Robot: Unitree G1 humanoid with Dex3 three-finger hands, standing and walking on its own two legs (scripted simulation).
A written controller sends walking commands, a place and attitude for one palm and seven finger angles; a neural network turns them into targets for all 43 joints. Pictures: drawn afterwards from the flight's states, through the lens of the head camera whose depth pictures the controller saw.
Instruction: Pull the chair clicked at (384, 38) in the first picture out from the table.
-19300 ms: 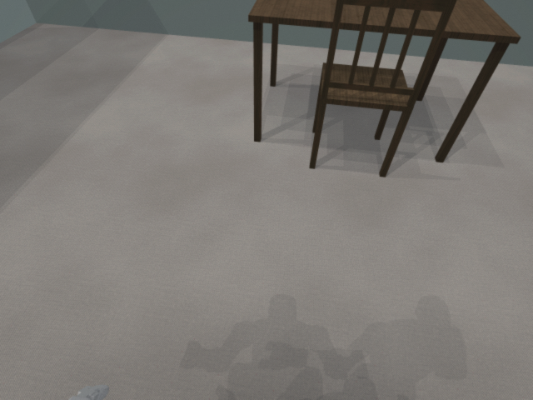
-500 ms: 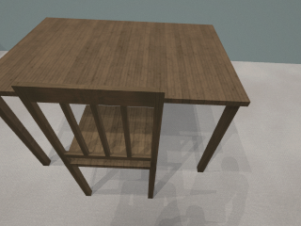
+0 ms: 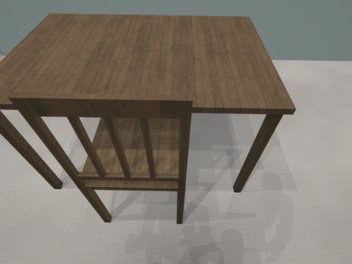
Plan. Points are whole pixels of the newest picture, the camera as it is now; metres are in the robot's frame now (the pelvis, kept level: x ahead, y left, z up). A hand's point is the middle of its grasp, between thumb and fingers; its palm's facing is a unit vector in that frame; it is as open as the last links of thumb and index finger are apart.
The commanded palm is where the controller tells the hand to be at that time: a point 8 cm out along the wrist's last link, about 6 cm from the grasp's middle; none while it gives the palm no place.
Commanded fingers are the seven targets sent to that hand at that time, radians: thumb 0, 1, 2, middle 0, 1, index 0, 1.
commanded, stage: raise the hand toward the chair's back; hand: left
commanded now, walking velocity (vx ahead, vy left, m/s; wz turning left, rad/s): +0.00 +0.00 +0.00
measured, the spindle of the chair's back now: (119, 150) +0.45 +0.20 -0.08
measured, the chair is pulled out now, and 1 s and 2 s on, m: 0.00 0.00 0.00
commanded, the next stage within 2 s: aim the fingers beside a spindle in 2.00 s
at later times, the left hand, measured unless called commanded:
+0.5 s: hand out of the picture +0.14 +0.17 -0.08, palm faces +0.18 -0.98 -0.10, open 10.7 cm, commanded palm +0.13 +0.21 -0.06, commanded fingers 0.00 0.18 0.59 -0.13 -0.19 -0.13 -0.19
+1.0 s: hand (99, 244) +0.18 +0.19 -0.06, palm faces +0.01 -1.00 -0.05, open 15.0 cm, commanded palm +0.15 +0.25 -0.05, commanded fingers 0.00 -0.41 0.34 -0.07 -0.09 -0.07 -0.09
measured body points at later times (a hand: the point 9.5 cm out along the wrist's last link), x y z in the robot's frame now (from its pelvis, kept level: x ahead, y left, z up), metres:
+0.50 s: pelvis -0.02 -0.03 -0.11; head +0.09 -0.02 +0.33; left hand +0.13 +0.23 -0.07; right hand +0.27 -0.22 -0.17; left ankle -0.05 +0.10 -0.74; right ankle +0.03 -0.11 -0.74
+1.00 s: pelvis -0.03 -0.01 -0.10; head +0.06 +0.01 +0.34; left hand +0.17 +0.24 -0.06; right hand +0.15 -0.27 -0.18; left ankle -0.05 +0.10 -0.74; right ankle +0.03 -0.11 -0.74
